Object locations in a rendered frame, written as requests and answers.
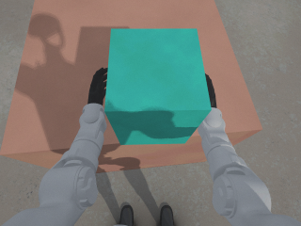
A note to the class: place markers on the robot right foot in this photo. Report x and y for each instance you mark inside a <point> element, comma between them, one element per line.
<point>166,216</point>

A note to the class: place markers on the left robot forearm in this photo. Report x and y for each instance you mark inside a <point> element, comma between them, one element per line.
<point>88,143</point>

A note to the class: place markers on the robot left hand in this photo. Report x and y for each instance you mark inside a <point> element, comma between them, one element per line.
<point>97,89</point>

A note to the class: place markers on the robot left upper arm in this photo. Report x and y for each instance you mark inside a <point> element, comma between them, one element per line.
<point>65,193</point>

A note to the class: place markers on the robot left foot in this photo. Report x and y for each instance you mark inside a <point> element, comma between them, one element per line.
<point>127,216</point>

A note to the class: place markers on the carton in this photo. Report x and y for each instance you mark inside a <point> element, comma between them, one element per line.
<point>156,88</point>

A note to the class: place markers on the right robot forearm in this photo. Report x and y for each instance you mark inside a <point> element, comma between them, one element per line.
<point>218,149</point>

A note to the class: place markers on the robot foot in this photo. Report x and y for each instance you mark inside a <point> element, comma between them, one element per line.
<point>127,216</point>
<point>166,216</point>

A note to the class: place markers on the pedestal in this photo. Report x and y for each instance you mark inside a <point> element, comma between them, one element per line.
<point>68,41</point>

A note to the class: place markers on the robot right hand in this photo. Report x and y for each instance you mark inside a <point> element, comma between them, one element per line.
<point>211,91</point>

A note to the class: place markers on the robot right upper arm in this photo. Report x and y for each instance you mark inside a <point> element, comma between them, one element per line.
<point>244,200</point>

